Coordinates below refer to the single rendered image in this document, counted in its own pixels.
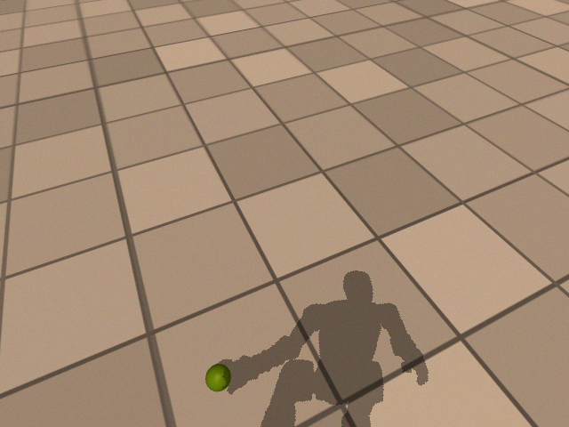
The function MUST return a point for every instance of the ball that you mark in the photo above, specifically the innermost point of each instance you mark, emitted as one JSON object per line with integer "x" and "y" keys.
{"x": 218, "y": 377}

